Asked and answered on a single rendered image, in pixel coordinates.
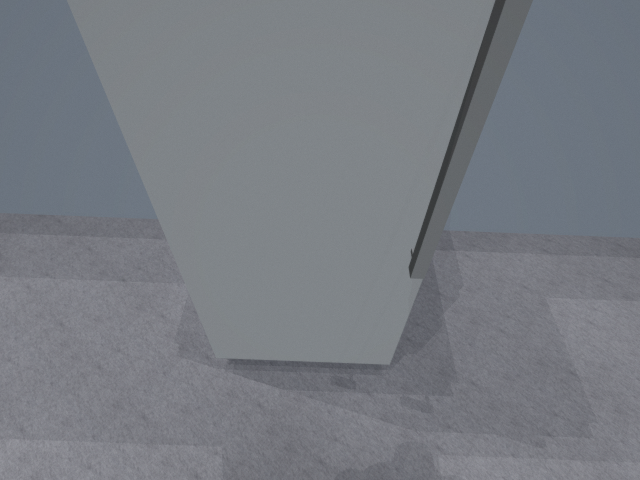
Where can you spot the handle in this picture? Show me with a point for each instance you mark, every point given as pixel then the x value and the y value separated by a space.
pixel 505 24

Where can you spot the fridge door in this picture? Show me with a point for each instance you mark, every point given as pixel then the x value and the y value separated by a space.
pixel 290 150

